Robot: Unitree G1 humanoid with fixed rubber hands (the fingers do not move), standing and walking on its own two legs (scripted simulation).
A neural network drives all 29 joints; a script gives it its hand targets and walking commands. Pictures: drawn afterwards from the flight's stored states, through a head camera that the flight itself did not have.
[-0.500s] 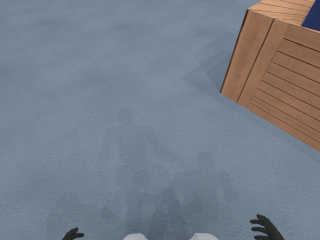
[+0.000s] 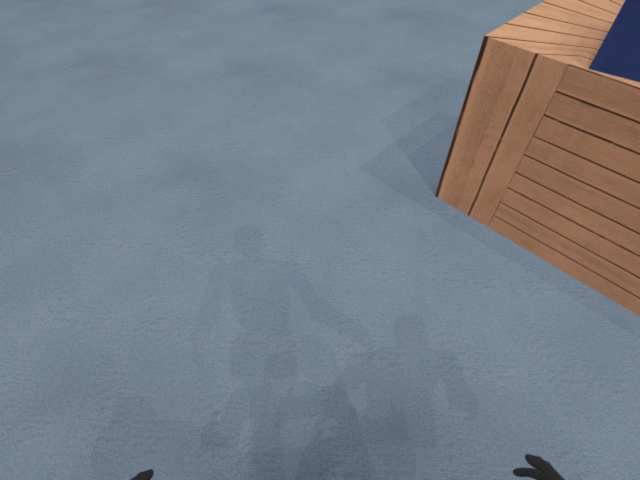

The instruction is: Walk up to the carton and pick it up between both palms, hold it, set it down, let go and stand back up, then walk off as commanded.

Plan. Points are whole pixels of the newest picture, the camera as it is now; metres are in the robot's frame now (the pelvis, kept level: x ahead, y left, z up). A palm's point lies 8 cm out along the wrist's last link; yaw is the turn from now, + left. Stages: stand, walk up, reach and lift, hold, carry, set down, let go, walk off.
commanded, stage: stand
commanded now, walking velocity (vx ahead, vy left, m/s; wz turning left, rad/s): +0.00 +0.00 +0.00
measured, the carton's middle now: out of the picture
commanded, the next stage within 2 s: walk up in 0.34 s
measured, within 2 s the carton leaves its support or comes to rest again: neither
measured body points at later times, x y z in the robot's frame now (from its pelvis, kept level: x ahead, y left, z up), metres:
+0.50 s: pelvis +0.00 -0.01 +0.02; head +0.01 -0.01 +0.47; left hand +0.08 +0.28 -0.12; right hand +0.08 -0.29 -0.12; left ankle +0.01 +0.12 -0.73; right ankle +0.01 -0.13 -0.73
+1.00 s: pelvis +0.07 -0.11 -0.03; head +0.04 -0.14 +0.42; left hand +0.23 +0.20 -0.11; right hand +0.08 -0.48 -0.14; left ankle +0.02 +0.08 -0.69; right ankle +0.09 -0.25 -0.73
